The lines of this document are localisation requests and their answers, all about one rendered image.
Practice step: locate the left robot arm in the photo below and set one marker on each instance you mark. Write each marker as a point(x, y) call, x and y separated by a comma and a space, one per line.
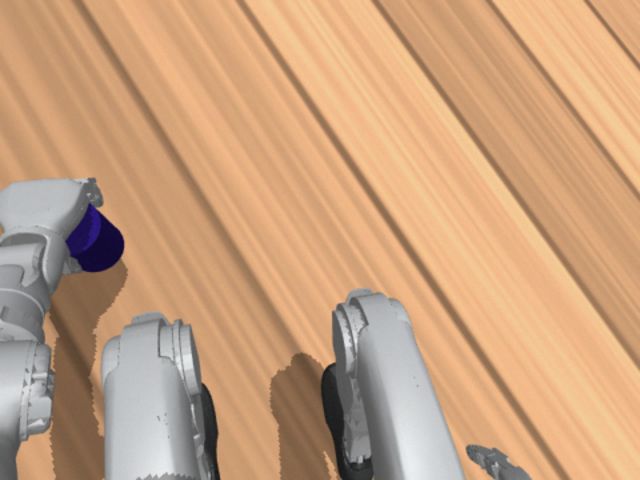
point(31, 265)

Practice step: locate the mug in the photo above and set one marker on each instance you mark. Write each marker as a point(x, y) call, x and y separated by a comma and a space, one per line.
point(96, 243)

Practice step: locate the right robot foot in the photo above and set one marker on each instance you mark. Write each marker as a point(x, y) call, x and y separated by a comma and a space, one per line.
point(334, 417)

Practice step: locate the right robot hand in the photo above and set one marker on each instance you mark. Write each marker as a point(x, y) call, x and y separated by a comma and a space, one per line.
point(496, 463)

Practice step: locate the left robot hand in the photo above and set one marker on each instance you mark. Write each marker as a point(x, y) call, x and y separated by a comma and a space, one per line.
point(57, 204)

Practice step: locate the left robot foot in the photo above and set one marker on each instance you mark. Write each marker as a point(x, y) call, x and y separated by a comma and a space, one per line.
point(211, 432)

